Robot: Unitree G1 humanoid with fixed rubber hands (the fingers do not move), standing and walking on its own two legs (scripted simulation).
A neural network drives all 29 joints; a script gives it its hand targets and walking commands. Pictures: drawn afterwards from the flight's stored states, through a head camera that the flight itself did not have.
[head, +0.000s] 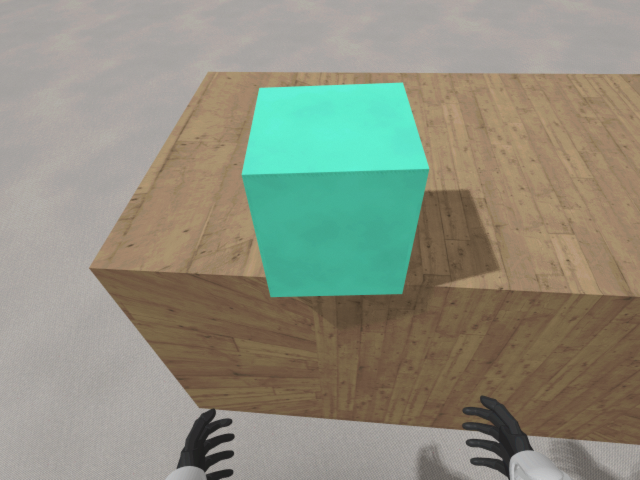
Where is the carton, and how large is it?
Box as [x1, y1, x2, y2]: [242, 83, 428, 296]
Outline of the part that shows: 402,83 259,88 242,170 242,178 270,296 382,294 402,292 428,172 426,159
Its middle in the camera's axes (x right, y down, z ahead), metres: +0.02 -0.06 +0.59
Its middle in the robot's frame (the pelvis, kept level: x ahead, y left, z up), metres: +0.49 +0.00 +0.08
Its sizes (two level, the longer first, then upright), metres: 0.210 0.200 0.250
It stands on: a pedestal, 0.72 m high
